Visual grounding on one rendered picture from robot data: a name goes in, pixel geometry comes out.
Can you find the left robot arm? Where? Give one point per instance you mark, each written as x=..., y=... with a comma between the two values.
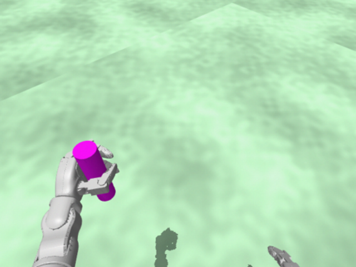
x=60, y=227

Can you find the right robot hand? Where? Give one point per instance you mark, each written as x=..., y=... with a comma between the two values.
x=282, y=257

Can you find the left robot hand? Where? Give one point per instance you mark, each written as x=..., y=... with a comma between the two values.
x=71, y=181

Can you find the can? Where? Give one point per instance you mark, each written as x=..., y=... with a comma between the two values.
x=91, y=163

